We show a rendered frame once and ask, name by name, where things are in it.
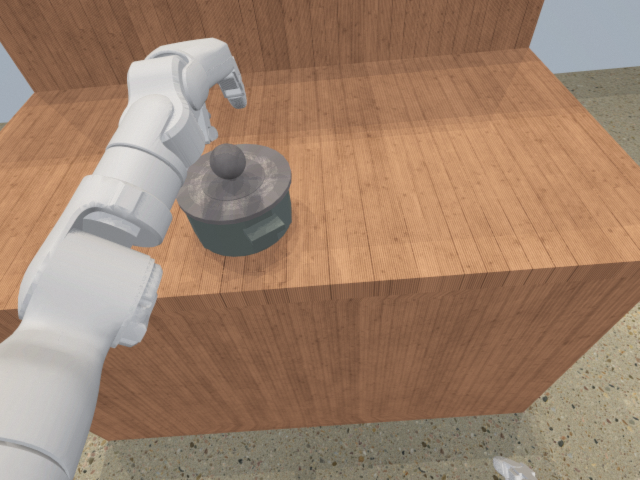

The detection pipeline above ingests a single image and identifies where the lid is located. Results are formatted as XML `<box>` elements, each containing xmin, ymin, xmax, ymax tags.
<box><xmin>176</xmin><ymin>144</ymin><xmax>292</xmax><ymax>225</ymax></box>

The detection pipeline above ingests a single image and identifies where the pot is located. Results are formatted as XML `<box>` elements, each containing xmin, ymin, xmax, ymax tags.
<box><xmin>186</xmin><ymin>190</ymin><xmax>292</xmax><ymax>257</ymax></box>

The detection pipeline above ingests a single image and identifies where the left robot forearm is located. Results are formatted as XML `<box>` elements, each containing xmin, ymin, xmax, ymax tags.
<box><xmin>18</xmin><ymin>48</ymin><xmax>209</xmax><ymax>320</ymax></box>

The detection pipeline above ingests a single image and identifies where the robot left hand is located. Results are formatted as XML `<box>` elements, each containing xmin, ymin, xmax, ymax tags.
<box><xmin>145</xmin><ymin>38</ymin><xmax>247</xmax><ymax>144</ymax></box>

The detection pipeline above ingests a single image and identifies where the robot left upper arm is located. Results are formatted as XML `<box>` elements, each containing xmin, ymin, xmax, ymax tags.
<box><xmin>0</xmin><ymin>228</ymin><xmax>163</xmax><ymax>480</ymax></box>

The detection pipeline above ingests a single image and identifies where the robot right hand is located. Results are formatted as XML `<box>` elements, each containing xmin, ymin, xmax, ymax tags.
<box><xmin>493</xmin><ymin>456</ymin><xmax>538</xmax><ymax>480</ymax></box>

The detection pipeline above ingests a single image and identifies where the table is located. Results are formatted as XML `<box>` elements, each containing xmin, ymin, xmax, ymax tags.
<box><xmin>0</xmin><ymin>0</ymin><xmax>640</xmax><ymax>441</ymax></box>

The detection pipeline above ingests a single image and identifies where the knob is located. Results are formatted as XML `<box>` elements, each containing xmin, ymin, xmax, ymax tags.
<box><xmin>210</xmin><ymin>143</ymin><xmax>246</xmax><ymax>179</ymax></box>

